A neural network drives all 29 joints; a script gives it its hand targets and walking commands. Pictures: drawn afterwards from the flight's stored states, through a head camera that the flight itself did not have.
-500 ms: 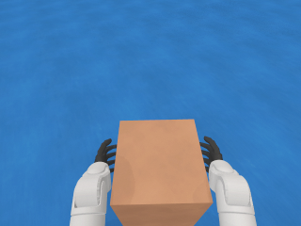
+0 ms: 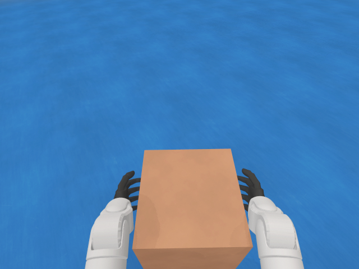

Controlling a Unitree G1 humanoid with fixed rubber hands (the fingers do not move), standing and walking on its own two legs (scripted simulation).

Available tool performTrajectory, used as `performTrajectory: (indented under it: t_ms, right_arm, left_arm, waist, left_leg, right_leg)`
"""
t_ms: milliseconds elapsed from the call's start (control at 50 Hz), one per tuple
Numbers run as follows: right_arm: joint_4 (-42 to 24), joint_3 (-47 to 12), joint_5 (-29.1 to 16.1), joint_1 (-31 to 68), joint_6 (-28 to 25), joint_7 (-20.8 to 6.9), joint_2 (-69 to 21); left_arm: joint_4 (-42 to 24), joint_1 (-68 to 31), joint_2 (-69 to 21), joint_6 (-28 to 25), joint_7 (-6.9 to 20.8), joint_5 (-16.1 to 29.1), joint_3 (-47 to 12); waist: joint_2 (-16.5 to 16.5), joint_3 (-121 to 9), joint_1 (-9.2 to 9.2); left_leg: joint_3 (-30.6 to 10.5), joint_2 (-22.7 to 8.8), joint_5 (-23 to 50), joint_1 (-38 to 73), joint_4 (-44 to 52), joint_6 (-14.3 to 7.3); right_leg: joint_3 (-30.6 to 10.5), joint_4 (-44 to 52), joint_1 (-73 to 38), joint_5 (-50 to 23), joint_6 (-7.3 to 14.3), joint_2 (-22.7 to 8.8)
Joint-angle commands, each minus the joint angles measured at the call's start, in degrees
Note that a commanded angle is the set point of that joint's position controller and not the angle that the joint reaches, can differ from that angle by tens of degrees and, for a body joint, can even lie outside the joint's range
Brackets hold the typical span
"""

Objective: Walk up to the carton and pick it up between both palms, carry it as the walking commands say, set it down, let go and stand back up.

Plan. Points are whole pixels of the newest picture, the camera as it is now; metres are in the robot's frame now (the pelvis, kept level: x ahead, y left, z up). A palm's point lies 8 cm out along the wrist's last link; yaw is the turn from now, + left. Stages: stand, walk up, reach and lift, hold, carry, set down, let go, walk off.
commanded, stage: carry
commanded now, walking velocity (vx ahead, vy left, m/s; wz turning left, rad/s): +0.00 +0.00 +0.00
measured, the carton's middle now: (188, 216) +0.28 +0.00 -0.02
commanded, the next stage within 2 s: hold in 1.90 s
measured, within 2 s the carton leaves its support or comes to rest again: neither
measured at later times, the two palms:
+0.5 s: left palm (127, 204) +0.28 +0.13 +0.04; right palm (258, 200) +0.28 -0.16 +0.04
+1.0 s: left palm (134, 202) +0.28 +0.12 +0.05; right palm (266, 198) +0.28 -0.17 +0.05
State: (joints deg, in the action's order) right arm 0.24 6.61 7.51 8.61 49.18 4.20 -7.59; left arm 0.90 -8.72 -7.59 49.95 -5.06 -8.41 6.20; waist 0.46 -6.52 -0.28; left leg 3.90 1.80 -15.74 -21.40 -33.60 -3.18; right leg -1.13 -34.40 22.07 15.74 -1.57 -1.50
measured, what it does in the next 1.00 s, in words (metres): stands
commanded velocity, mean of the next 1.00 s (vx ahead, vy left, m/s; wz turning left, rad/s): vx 0.00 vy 0.00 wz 0.00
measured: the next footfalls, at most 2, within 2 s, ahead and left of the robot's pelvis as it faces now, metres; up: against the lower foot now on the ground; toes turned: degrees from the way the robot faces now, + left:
none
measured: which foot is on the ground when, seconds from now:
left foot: down 0.00-1.00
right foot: down 0.00-1.00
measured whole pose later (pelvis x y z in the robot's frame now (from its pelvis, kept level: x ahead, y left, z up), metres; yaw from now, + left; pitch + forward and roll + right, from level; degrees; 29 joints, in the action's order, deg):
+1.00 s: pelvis +0.00 -0.03 +0.00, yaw +0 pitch +2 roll +0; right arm -1.3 6.1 8.0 9.3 51.6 4.5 -7.7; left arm -0.4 -8.9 -7.6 51.5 -4.7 -8.2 6.7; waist 0.6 -4.9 -0.1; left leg 2.4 -0.1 -15.5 -19.2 -32.6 -0.6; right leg 0.5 -33.7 19.9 16.0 1.0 0.4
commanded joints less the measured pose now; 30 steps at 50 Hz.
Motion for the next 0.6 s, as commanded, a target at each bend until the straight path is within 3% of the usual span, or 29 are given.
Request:
performTrajectory:
  t_ms: [0,20,40,60,80,100,120,140,160,180,200,220,240,260,280,300,320,340,360,380,420,440,480,520,540,560,580]
  right_arm:
    - [-5.13,-30.69,-12.05,26.64,-2.61,-10.20,-44.41]
    - [-6.01,-30.98,-12.33,26.92,-2.98,-10.26,-44.65]
    - [-7.54,-32.40,-13.57,26.69,-2.65,-10.36,-45.90]
    - [-6.61,-31.82,-13.47,26.84,-2.51,-10.26,-46.05]
    - [-4.85,-31.42,-13.02,27.19,-2.65,-10.12,-46.17]
    - [-4.23,-28.91,-10.60,26.47,-3.88,-10.01,-43.09]
    - [-7.53,-31.15,-11.82,27.95,-4.17,-10.18,-43.87]
    - [-10.15,-32.94,-13.73,27.78,-4.22,-10.12,-45.27]
    - [-6.67,-30.80,-11.64,26.08,-4.67,-9.96,-44.13]
    - [-11.34,-34.67,-15.40,27.00,-3.50,-10.11,-47.15]
    - [-3.31,-28.57,-9.74,25.08,-4.09,-10.03,-43.77]
    - [-9.37,-33.18,-14.09,26.57,-3.52,-10.05,-45.49]
    - [-5.43,-30.74,-11.52,24.74,-3.63,-10.05,-44.21]
    - [-10.94,-33.53,-14.28,26.51,-3.74,-10.05,-45.40]
    - [-6.13,-30.54,-11.23,25.55,-3.94,-9.93,-44.01]
    - [-12.13,-34.42,-14.64,25.49,-3.25,-10.05,-45.61]
    - [-10.11,-32.81,-13.84,27.17,-3.11,-10.14,-45.27]
    - [-11.74,-34.07,-14.55,27.43,-2.60,-9.75,-45.55]
    - [-9.16,-32.39,-13.06,25.47,-2.19,-9.99,-45.11]
    - [-6.86,-31.08,-12.05,26.06,-2.51,-10.02,-43.85]
    - [-7.28,-31.61,-12.29,26.17,-2.37,-9.95,-44.28]
    - [-3.19,-28.52,-9.63,26.24,-3.33,-10.12,-42.53]
    - [-6.39,-30.97,-11.99,26.94,-3.96,-10.50,-44.74]
    - [-10.36,-33.44,-14.26,29.00,-2.89,-10.26,-46.35]
    - [-3.78,-29.85,-11.13,25.68,-2.77,-10.35,-44.55]
    - [-12.55,-35.06,-15.54,28.95,-1.90,-10.23,-46.61]
    - [-12.00,-33.70,-14.90,27.86,-1.67,-10.03,-46.05]
  left_arm:
    - [-6.23,-27.63,-43.14,-3.78,10.97,12.27,-29.48]
    - [-7.02,-27.90,-44.03,-4.08,10.87,12.74,-30.39]
    - [-11.70,-30.55,-44.54,-4.13,10.95,14.55,-32.79]
    - [-11.15,-31.55,-44.82,-3.92,11.08,14.95,-32.76]
    - [-8.63,-29.28,-43.97,-4.02,11.18,13.32,-31.04]
    - [-3.49,-26.77,-42.73,-4.71,11.20,10.77,-27.98]
    - [-5.87,-25.40,-43.32,-4.99,11.17,11.42,-29.59]
    - [-10.03,-27.04,-44.37,-5.13,10.87,13.59,-32.24]
    - [-8.35,-27.68,-43.42,-5.71,10.87,12.42,-30.20]
    - [-15.15,-31.39,-45.39,-4.68,10.85,16.35,-34.33]
    - [-5.32,-27.42,-43.08,-5.14,10.77,11.00,-29.00]
    - [-12.15,-29.62,-44.52,-4.87,10.55,14.66,-33.00]
    - [-7.67,-27.08,-42.92,-5.03,10.82,12.19,-30.31]
    - [-13.86,-28.12,-43.22,-4.87,10.65,14.31,-33.40]
    - [-7.20,-26.09,-42.39,-4.97,10.77,11.52,-29.78]
    - [-14.52,-28.71,-44.57,-4.51,10.86,15.50,-34.22]
    - [-10.67,-27.08,-43.41,-3.86,10.85,13.62,-32.61]
    - [-11.75,-27.19,-44.07,-3.31,10.80,14.68,-33.68]
    - [-11.22,-27.57,-43.21,-2.98,10.84,13.68,-32.94]
    - [-7.42,-25.94,-42.25,-3.52,11.00,12.13,-30.56]
    - [-8.28,-27.52,-44.02,-3.65,11.25,13.82,-32.01]
    - [-2.38,-26.10,-42.54,-4.33,11.33,10.64,-28.45]
    - [-8.34,-28.42,-44.18,-5.29,11.34,13.12,-31.18]
    - [-14.19,-32.39,-44.55,-4.47,11.12,15.55,-33.55]
    - [-6.11,-27.71,-43.78,-4.32,11.12,12.04,-29.88]
    - [-13.45,-29.29,-45.61,-3.21,11.08,15.90,-34.31]
    - [-13.30,-28.86,-45.21,-2.74,10.90,15.58,-34.23]
  waist:
    - [-2.28,-19.00,0.30]
    - [-1.18,-20.36,0.07]
    - [0.27,-18.95,-0.07]
    - [0.52,-17.95,-0.01]
    - [-2.02,-17.07,0.00]
    - [0.07,-17.36,0.03]
    - [-0.80,-18.31,0.27]
    - [0.38,-18.42,0.24]
    - [-0.18,-20.33,0.39]
    - [-1.25,-19.65,0.25]
    - [-0.02,-20.63,0.04]
    - [-0.84,-18.81,0.09]
    - [-1.57,-19.97,0.15]
    - [0.27,-19.89,0.12]
    - [-1.31,-20.43,0.15]
    - [-1.32,-19.53,0.12]
    - [1.67,-18.77,0.31]
    - [0.46,-19.37,0.30]
    - [-0.56,-18.63,0.22]
    - [0.03,-17.84,0.35]
    - [-1.13,-17.64,-0.16]
    - [-0.43,-17.27,0.07]
    - [1.18,-16.33,-0.02]
    - [-1.85,-15.03,-0.12]
    - [1.27,-15.38,0.15]
    - [-1.54,-16.01,0.08]
    - [2.46,-17.36,0.11]
  left_leg:
    - [-6.21,-8.49,15.31,7.37,4.49,-0.61]
    - [-5.89,-8.54,17.37,8.83,4.32,-0.16]
    - [-5.51,-8.17,14.85,8.82,4.76,0.36]
    - [-6.22,-8.37,11.88,7.13,6.11,0.08]
    - [-6.80,-8.60,9.31,6.07,5.90,0.06]
    - [-6.09,-8.25,8.87,6.10,6.06,-0.23]
    - [-6.49,-8.42,11.87,7.75,5.24,-0.07]
    - [-6.46,-8.78,14.77,8.83,5.34,-0.34]
    - [-6.65,-8.95,15.73,8.14,4.70,-0.48]
    - [-6.53,-8.85,14.65,7.30,4.91,-0.05]
    - [-6.31,-8.61,14.73,7.15,4.76,-0.25]
    - [-6.62,-8.82,15.94,7.39,4.99,-0.43]
    - [-5.93,-8.78,15.79,8.61,3.80,-0.31]
    - [-5.99,-9.22,16.30,8.94,4.16,-0.35]
    - [-6.53,-9.32,17.58,8.28,4.33,-0.73]
    - [-6.66,-9.30,16.53,8.63,4.64,-0.28]
    - [-6.87,-9.07,13.44,8.25,5.97,-0.44]
    - [-7.62,-9.48,14.14,6.82,5.89,-0.59]
    - [-7.87,-9.79,12.03,6.85,6.74,-0.41]
    - [-6.70,-9.31,12.23,7.94,5.79,-0.57]
    - [-6.45,-8.53,11.27,8.21,5.35,0.25]
    - [-6.90,-8.61,10.19,6.80,6.12,0.20]
    - [-6.09,-8.30,10.97,7.66,6.21,0.43]
    - [-6.90,-9.12,9.24,6.33,7.00,0.28]
    - [-6.82,-8.75,10.47,5.95,6.79,0.29]
    - [-7.51,-9.18,8.69,5.84,7.41,-0.12]
    - [-6.84,-9.28,10.01,7.45,7.79,-0.15]
  right_leg:
    - [-2.66,3.61,-8.67,-14.62,2.35,-5.34]
    - [-2.60,2.39,-8.99,-16.55,2.30,-5.11]
    - [-3.08,3.04,-7.41,-15.39,2.63,-5.41]
    - [-2.81,3.08,-7.71,-12.40,2.42,-5.19]
    - [-2.60,3.99,-7.74,-10.39,2.53,-5.13]
    - [-3.08,4.19,-8.08,-11.06,2.71,-5.43]
    - [-2.77,3.66,-6.95,-12.36,2.57,-5.39]
    - [-2.21,2.96,-7.51,-12.56,2.63,-4.70]
    - [-2.44,3.15,-9.20,-13.33,2.76,-4.99]
    - [-1.98,2.78,-10.21,-14.61,2.75,-5.07]
    - [-2.06,2.45,-10.40,-13.69,2.76,-5.05]
    - [-2.20,2.41,-9.69,-13.58,2.40,-5.07]
    - [-2.27,2.69,-8.78,-14.06,2.45,-4.85]
    - [-2.40,2.98,-9.38,-14.31,2.97,-5.05]
    - [-2.07,2.33,-10.27,-14.23,2.78,-4.40]
    - [-2.12,2.41,-9.11,-13.86,3.05,-4.66]
    - [-2.47,3.08,-8.98,-10.82,3.21,-4.65]
    - [-2.06,2.89,-9.75,-10.95,3.06,-4.73]
    - [-1.28,3.02,-10.22,-9.15,2.95,-4.18]
    - [-3.14,4.24,-8.87,-11.27,3.31,-4.66]
    - [-2.88,4.83,-7.67,-11.55,3.34,-5.17]
    - [-2.87,4.90,-8.96,-11.69,3.38,-4.93]
    - [-2.93,4.91,-7.27,-13.01,3.33,-5.02]
    - [-2.30,5.57,-7.24,-9.16,3.10,-4.60]
    - [-2.05,5.17,-7.97,-10.09,3.07,-4.63]
    - [-2.21,5.13,-8.89,-9.14,3.25,-4.43]
    - [-2.33,4.81,-9.17,-9.34,3.33,-4.56]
